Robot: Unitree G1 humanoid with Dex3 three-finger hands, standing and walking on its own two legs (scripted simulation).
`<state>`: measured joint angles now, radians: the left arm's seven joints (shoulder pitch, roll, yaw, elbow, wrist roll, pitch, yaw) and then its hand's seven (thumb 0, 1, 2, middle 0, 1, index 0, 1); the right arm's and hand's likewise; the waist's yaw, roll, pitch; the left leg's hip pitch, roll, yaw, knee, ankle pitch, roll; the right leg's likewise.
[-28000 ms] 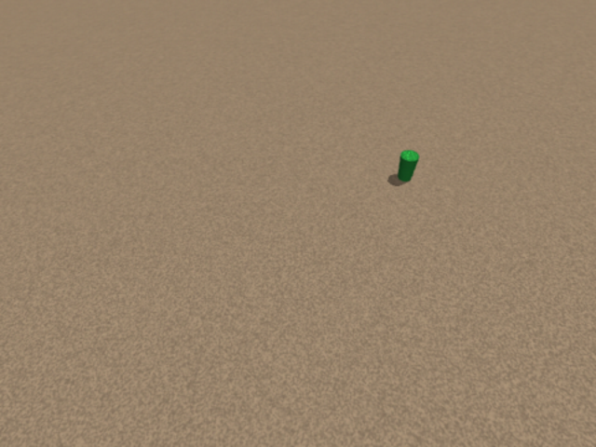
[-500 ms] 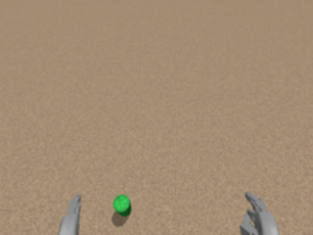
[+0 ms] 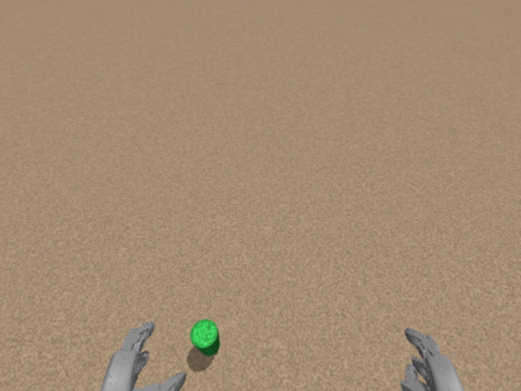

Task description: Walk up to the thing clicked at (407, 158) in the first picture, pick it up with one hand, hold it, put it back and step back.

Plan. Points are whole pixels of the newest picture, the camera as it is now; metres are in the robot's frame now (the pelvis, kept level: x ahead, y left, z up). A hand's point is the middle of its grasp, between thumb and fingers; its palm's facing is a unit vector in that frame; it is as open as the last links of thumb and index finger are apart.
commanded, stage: stand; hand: left
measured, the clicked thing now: (207, 339) +0.39 +0.23 -0.66
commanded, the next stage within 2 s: none
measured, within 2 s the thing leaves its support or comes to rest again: neither
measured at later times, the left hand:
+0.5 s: hand out of the picture +0.04 +0.26 -0.11, palm faces +0.00 -0.94 -0.35, open 7.4 cm
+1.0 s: hand out of the picture +0.05 +0.25 -0.11, palm faces +0.00 -0.94 -0.35, open 7.4 cm
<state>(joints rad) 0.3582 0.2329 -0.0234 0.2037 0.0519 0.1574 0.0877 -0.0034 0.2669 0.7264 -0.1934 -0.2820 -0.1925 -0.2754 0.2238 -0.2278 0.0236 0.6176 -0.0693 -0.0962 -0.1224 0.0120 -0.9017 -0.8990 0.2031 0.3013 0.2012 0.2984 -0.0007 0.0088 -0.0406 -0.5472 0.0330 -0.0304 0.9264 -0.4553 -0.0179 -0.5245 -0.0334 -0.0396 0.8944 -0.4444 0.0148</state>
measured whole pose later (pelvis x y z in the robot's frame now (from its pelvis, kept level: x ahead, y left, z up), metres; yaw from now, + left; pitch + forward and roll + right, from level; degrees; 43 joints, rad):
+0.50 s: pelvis +0.00 +0.01 +0.05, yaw +1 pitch -3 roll +0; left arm 0.22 0.32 0.00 1.04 0.03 0.00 0.03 0.01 0.90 0.89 -0.20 -0.30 -0.20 -0.30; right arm 0.19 -0.31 -0.01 1.04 -0.03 0.00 -0.01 0.01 -0.90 -0.90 0.20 0.30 0.20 0.30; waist 0.02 0.01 0.06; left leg -0.19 0.00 -0.01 0.49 -0.25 0.00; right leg -0.18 -0.06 -0.04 0.48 -0.25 0.04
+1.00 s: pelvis -0.01 +0.00 +0.05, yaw +1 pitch -4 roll +0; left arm 0.13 0.32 0.00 1.17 0.02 -0.01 0.02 0.01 0.90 0.90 -0.20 -0.30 -0.20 -0.30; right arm 0.14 -0.33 -0.01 1.14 -0.02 0.00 0.00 0.01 -0.91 -0.90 0.20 0.30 0.20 0.30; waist 0.01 0.01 0.06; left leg -0.13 0.01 -0.02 0.37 -0.18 -0.02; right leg -0.12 -0.04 -0.05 0.36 -0.18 0.03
